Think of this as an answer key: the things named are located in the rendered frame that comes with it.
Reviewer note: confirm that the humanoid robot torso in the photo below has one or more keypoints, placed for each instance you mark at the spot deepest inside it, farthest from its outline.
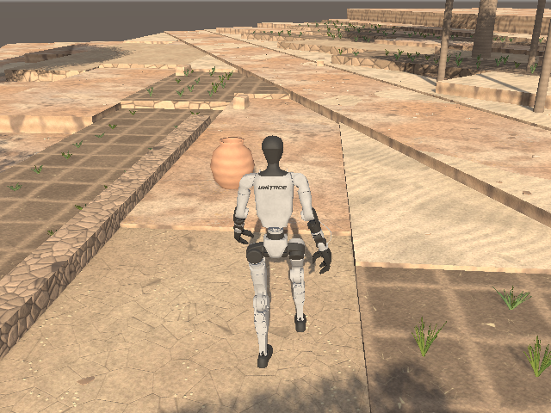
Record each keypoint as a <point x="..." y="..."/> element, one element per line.
<point x="274" y="204"/>

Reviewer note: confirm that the left robot forearm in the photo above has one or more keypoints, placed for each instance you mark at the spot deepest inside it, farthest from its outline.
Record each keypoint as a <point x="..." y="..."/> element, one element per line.
<point x="238" y="223"/>

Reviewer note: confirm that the robot left upper arm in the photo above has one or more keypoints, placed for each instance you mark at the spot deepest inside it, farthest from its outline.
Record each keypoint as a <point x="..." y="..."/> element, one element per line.
<point x="245" y="183"/>

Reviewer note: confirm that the right robot hand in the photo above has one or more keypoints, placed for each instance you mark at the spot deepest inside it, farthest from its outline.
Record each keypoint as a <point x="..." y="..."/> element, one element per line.
<point x="326" y="254"/>

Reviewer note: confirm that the robot right upper arm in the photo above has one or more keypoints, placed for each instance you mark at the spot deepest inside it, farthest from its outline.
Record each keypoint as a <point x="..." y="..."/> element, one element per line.
<point x="301" y="182"/>

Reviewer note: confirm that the right robot forearm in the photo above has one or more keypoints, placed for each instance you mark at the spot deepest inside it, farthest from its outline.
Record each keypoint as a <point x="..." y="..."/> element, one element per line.
<point x="317" y="233"/>

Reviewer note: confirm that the robot left thigh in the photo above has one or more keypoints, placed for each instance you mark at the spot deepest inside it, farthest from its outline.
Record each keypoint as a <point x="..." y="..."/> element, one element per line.
<point x="256" y="260"/>

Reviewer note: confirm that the left robot hand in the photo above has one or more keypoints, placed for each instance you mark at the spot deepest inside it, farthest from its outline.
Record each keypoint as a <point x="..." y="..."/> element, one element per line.
<point x="238" y="237"/>

